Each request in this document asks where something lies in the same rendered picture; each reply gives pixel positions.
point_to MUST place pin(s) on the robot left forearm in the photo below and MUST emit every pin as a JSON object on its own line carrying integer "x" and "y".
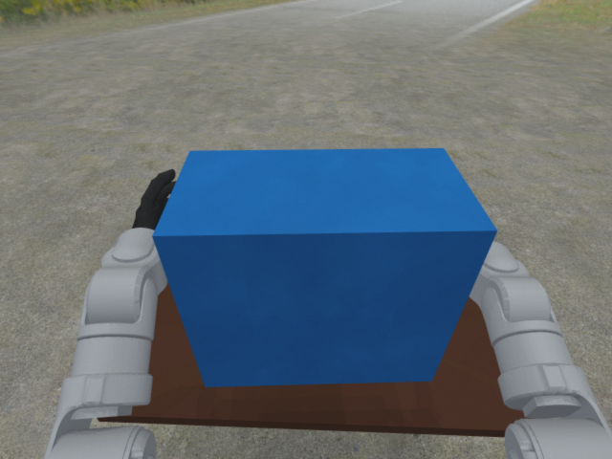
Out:
{"x": 116, "y": 327}

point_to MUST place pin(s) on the carton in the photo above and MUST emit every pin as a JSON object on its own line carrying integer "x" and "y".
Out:
{"x": 320, "y": 266}

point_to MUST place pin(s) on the left robot hand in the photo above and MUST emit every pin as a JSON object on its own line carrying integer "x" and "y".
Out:
{"x": 154, "y": 200}

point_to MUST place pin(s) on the robot right forearm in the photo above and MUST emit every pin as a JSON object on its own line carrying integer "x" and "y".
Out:
{"x": 537, "y": 372}

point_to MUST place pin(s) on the table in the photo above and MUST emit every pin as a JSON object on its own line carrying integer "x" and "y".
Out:
{"x": 463, "y": 399}

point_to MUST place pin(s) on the robot left upper arm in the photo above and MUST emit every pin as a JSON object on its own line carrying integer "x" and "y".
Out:
{"x": 118, "y": 442}

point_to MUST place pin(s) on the robot right upper arm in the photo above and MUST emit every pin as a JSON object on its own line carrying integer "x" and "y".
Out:
{"x": 557, "y": 438}

